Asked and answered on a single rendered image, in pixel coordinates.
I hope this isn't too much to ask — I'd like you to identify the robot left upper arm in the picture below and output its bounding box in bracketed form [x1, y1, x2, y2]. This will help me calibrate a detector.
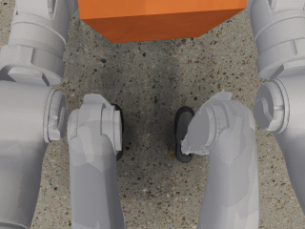
[0, 80, 68, 229]

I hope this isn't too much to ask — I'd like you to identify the robot right upper arm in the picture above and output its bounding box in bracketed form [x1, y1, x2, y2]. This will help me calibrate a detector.
[253, 74, 305, 216]

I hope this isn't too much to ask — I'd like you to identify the robot right forearm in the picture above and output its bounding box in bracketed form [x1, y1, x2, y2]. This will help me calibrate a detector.
[244, 0, 305, 80]

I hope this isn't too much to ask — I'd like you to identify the robot left forearm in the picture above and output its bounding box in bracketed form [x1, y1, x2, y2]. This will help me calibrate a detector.
[0, 0, 79, 87]

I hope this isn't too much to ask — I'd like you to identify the robot left thigh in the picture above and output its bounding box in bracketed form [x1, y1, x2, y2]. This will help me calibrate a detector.
[69, 103, 127, 229]

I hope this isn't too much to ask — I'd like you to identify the left robot shin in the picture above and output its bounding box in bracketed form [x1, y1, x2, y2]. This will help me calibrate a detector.
[67, 94, 119, 153]

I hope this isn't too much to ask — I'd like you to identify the carton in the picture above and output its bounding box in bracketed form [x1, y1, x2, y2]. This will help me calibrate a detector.
[77, 0, 247, 43]

